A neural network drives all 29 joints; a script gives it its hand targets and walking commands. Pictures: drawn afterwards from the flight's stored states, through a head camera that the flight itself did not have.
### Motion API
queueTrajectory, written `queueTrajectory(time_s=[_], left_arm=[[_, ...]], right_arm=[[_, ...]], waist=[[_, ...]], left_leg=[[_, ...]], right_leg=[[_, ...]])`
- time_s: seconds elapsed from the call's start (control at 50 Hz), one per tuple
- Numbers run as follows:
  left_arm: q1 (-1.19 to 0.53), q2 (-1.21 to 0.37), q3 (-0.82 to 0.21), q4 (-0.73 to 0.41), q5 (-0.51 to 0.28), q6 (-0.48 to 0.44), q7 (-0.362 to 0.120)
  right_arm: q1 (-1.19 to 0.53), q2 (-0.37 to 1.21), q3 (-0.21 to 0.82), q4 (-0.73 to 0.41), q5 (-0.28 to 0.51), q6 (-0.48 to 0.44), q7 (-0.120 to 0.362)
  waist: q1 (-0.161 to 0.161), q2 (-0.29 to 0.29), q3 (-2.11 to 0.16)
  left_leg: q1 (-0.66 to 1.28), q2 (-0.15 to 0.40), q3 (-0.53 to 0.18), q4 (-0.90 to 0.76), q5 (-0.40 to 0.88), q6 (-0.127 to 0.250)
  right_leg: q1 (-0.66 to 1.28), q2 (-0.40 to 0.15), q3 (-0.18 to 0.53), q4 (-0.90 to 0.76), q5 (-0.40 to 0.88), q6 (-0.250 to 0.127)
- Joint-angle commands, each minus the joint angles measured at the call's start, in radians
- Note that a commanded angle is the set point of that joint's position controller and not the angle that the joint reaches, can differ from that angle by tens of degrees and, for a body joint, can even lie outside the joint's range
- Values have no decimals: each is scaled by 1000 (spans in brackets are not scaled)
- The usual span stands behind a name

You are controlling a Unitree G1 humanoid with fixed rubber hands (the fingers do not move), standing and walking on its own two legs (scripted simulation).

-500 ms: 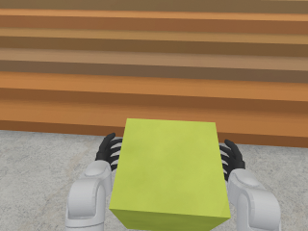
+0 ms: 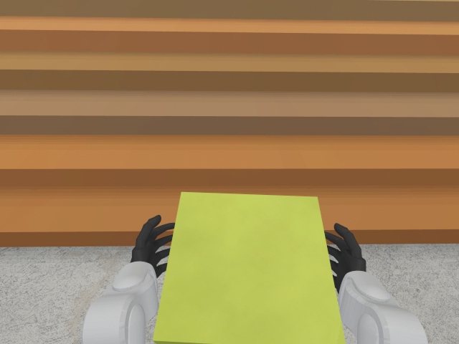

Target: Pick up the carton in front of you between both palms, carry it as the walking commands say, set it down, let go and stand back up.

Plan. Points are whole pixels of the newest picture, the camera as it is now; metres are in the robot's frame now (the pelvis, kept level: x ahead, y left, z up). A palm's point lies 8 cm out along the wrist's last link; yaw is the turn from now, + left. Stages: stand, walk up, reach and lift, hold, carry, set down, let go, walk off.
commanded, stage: carry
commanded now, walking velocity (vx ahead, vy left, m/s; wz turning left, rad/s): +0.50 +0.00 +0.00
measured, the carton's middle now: (244, 287) +0.23 -0.01 +0.02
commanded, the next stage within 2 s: none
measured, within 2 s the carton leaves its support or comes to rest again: neither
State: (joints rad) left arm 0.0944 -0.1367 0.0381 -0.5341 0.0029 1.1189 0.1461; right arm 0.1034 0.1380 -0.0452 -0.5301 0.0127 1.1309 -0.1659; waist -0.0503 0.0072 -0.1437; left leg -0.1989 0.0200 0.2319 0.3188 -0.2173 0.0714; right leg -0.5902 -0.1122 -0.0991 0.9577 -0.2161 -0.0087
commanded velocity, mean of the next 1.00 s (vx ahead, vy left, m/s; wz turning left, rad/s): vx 0.50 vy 0.00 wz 0.00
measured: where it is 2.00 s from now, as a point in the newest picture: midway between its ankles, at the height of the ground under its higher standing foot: (233, 136)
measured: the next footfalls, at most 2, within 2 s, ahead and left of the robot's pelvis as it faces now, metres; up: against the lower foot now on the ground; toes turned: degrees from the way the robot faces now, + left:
right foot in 0.26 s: +0.38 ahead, -0.12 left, +0.00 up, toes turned -9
left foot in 0.76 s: +0.66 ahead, +0.07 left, +0.00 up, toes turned +9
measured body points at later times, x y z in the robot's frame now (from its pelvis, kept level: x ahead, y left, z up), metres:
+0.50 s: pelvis +0.33 -0.05 -0.01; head +0.34 -0.06 +0.44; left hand +0.61 +0.13 +0.12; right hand +0.64 -0.18 +0.11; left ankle +0.31 +0.10 -0.66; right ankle +0.34 -0.11 -0.75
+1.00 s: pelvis +0.64 +0.00 -0.01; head +0.73 +0.02 +0.43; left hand +1.02 +0.15 +0.08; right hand +1.00 -0.16 +0.09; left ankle +0.62 +0.07 -0.75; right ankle +0.63 -0.11 -0.56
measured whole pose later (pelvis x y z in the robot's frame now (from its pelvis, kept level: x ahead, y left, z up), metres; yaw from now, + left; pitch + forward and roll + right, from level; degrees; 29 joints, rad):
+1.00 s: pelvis +0.64 +0.00 -0.01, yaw +1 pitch +6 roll -1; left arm -0.53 -0.14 0.33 -0.24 0.00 1.04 0.22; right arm -0.52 0.16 -0.28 -0.22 0.03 1.03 -0.21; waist -0.09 -0.02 0.08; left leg -0.33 -0.01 0.14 0.51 -0.29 0.09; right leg -0.89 -0.03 -0.05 1.67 -0.45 -0.08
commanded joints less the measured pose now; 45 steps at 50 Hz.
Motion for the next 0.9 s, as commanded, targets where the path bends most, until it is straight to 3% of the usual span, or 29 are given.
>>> queueTrajectory(time_s=[0.0, 0.08, 0.16, 0.18, 0.22, 0.24, 0.26, 0.28, 0.3, 0.32, 0.34, 0.36, 0.38, 0.4, 0.46, 0.54, 0.62, 0.64, 0.68, 0.7, 0.72, 0.74, 0.76, 0.78, 0.8, 0.82, 0.84, 0.88], left_arm=[[-272, -654, -516, -71, -100, -14, -7], [-300, -601, -534, -130, -125, 5, 5], [-359, -534, -543, -210, -181, 32, 18], [-375, -512, -535, -219, -190, 39, 24], [-392, -464, -512, -218, -204, 50, 37], [-402, -444, -496, -209, -208, 54, 43], [-409, -421, -473, -204, -208, 59, 50], [-461, -399, -460, -197, -217, 61, 53], [-456, -421, -464, -192, -234, 68, 52], [-510, -441, -468, -205, -250, 68, 49], [-564, -473, -478, -191, -261, 63, 45], [-616, -490, -483, -171, -264, 57, 40], [-660, -499, -485, -138, -263, 50, 35], [-697, -500, -481, -104, -260, 44, 31], [-796, -480, -453, 10, -236, 28, 32], [-901, -482, -389, 154, -184, 7, 52], [-1016, -503, -329, 274, -144, -15, 72], [-1048, -513, -317, 302, -134, -22, 76], [-1110, -540, -306, 341, -127, -34, 79], [-1138, -556, -303, 353, -123, -37, 80], [-1165, -565, -301, 363, -121, -40, 81], [-1202, -567, -295, 365, -114, -43, 84], [-1189, -597, -291, 398, -119, -40, 85], [-1166, -585, -275, 401, -111, -43, 86], [-1210, -603, -264, 377, -112, -46, 87], [-1250, -636, -257, 360, -116, -50, 85], [-1260, -661, -262, 349, -117, -56, 82], [-1241, -673, -274, 316, -112, -77, 76]], right_arm=[[-380, 632, 597, -144, 204, -26, 61], [-355, 571, 565, -165, 194, -13, 48], [-367, 512, 528, -211, 186, 7, 11], [-382, 493, 521, -222, 184, 13, 0], [-423, 451, 508, -242, 180, 26, -21], [-444, 428, 503, -245, 178, 34, -30], [-484, 399, 501, -256, 183, 42, -39], [-520, 400, 498, -268, 195, 50, -42], [-551, 410, 500, -260, 213, 53, -47], [-579, 449, 494, -226, 210, 53, -50], [-600, 468, 470, -195, 197, 48, -52], [-621, 479, 456, -161, 183, 41, -54], [-647, 485, 445, -123, 163, 36, -55], [-680, 488, 440, -88, 148, 31, -55], [-795, 493, 420, 21, 123, 16, -58], [-933, 499, 375, 152, 107, -2, -68], [-1074, 528, 336, 267, 115, -21, -69], [-1107, 537, 331, 289, 114, -28, -67], [-1171, 556, 313, 331, 122, -41, -64], [-1189, 565, 303, 354, 124, -47, -61], [-1183, 570, 291, 386, 125, -53, -60], [-1168, 585, 276, 402, 120, -57, -59], [-1199, 558, 260, 416, 111, -59, -65], [-1217, 587, 281, 411, 130, -62, -69], [-1235, 634, 302, 387, 160, -67, -60], [-1285, 681, 333, 336, 188, -77, -47], [-1316, 712, 361, 293, 209, -86, -36], [-1330, 739, 401, 226, 226, -106, -23]], waist=[[33, 92, -78], [31, 131, -7], [31, 149, 46], [34, 153, 32], [59, 157, -52], [85, 104, -122], [118, -18, -199], [136, -308, -273], [127, -289, -226], [115, -223, -222], [105, -104, -224], [90, -44, -199], [82, -58, -199], [83, -82, -202], [80, -123, -158], [93, -109, -114], [101, -120, -96], [93, -162, -124], [55, -164, -152], [15, -137, -208], [-35, -58, -274], [-86, 62, -305], [-21, 279, -359], [-49, 334, -460], [-49, 251, -440], [-54, 146, -387], [-43, 78, -354], [-22, 57, -368]], left_leg=[[212, 254, -244, -202, 101, 56], [248, 216, -142, -168, 286, 51], [271, 214, -91, -131, 407, 42], [280, 212, -73, -87, 499, 34], [266, 187, -11, 119, 700, 5], [171, 141, 17, 331, 645, -24], [-31, 95, 11, 584, 411, -44], [-348, -43, -52, 918, -28, -85], [-467, -49, -189, 1060, -242, -59], [-493, 11, -231, 1122, -219, -28], [-482, 47, -239, 1082, -159, -13], [-458, 76, -244, 1014, -108, -5], [-416, 91, -244, 948, -70, -4], [-399, 85, -224, 911, -46, -3], [-447, 91, -191, 768, 9, -18], [-510, 82, -137, 533, 102, -36], [-463, 40, -81, 356, 166, -26], [-414, 25, -65, 370, 152, -10], [-298, -8, -50, 323, 126, 16], [-168, -44, -19, 272, 149, 29], [27, -81, 14, 184, 166, 18], [240, 30, -155, 167, 182, 6], [444, 301, -606, 145, 488, 105], [548, 378, -810, 77, 305, 254], [532, 348, -769, 72, 213, 256], [488, 315, -689, 98, 233, 228], [438, 290, -617, 102, 280, 192], [412, 276, -544, 101, 276, 167]], right_leg=[[-115, -5, -18, -163, 100, 12], [-104, 23, -77, -312, 172, 9], [-29, 37, -115, -411, 203, -30], [27, 51, -129, -424, 195, -43], [253, 131, -202, -451, 129, -52], [462, 148, -197, -462, 52, -54], [659, -5, 41, -509, -143, -86], [849, -279, 573, -639, -285, -242], [821, -280, 642, -723, -124, -249], [777, -260, 515, -674, 20, -231], [711, -241, 417, -648, 116, -201], [629, -222, 336, -656, 142, -172], [568, -199, 276, -680, 91, -144], [539, -187, 235, -701, 58, -140], [502, -168, 155, -757, 7, -166], [561, -133, 76, -745, 137, -181], [599, -92, 1, -675, 340, -159], [612, -96, -20, -634, 379, -156], [601, -95, -45, -524, 555, -133], [590, -73, -90, -380, 643, -114], [534, -21, -138, -172, 597, -78], [325, 15, -93, 86, 391, -49], [48, 144, -35, 300, -185, -17], [-118, 185, 69, 545, -273, -29], [-211, 131, 118, 618, -233, -55], [-270, 108, 114, 624, -191, -64], [-285, 87, 106, 593, -165, -66], [-296, 70, 95, 581, -143, -67]])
